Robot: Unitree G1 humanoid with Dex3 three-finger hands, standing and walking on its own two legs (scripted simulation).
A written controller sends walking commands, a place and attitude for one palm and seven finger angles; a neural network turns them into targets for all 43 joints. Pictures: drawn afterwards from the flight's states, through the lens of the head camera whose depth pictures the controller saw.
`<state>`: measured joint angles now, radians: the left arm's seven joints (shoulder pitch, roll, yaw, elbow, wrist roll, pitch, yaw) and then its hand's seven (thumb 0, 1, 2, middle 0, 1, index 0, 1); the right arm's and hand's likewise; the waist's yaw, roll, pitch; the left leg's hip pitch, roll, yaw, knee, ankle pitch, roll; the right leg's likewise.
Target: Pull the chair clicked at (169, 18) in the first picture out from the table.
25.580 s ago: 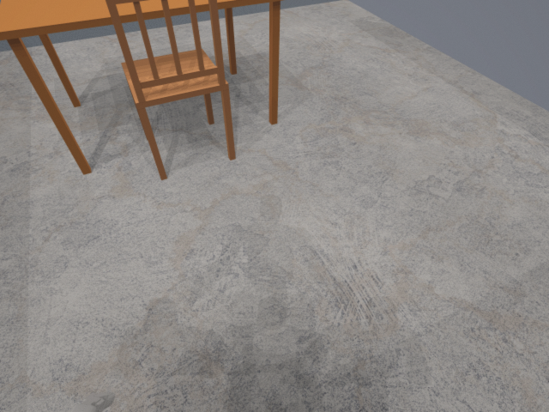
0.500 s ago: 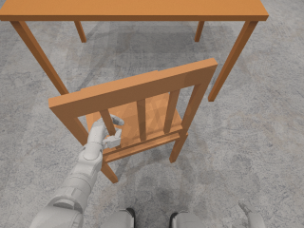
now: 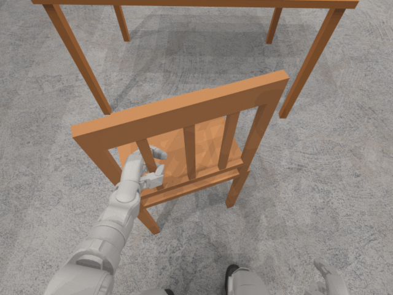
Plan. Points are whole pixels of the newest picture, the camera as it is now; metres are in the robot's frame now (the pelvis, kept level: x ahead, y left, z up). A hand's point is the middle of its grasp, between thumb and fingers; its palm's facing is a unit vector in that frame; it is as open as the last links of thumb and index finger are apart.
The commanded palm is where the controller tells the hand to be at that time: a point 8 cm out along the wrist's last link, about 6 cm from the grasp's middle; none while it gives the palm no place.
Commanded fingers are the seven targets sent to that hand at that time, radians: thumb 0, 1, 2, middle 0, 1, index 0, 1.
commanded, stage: step backward, pulling the chair out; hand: left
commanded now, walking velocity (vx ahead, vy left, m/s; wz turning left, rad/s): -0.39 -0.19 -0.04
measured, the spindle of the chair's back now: (190, 155) +0.42 +0.01 -0.08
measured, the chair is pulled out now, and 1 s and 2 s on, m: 0.44 0.68 0.68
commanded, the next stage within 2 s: stop walking, hand still on the chair in 0.36 s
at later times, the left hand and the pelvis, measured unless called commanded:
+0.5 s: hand (145, 236) +0.23 +0.11 -0.06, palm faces -0.07 -0.98 -0.20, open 5.3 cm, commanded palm +0.22 +0.16 -0.05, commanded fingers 0.00 0.90 0.90 -0.50 -1.45 -0.50 -1.45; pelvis -0.13 +0.00 +0.00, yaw +0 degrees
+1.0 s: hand out of the picture +0.13 +0.12 -0.06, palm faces -0.06 -0.98 -0.19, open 5.3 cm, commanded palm +0.12 +0.17 -0.05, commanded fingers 0.00 0.90 0.90 -0.50 -1.45 -0.50 -1.45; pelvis -0.15 +0.01 +0.00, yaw -3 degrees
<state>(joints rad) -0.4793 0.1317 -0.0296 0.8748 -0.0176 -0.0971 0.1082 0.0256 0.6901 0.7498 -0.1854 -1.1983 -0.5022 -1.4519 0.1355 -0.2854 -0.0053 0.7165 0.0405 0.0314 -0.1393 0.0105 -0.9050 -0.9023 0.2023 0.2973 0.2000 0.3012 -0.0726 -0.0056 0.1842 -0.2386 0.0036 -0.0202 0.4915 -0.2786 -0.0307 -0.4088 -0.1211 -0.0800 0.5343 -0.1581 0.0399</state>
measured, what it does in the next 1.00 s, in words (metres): walks backwards: right foot, then left foot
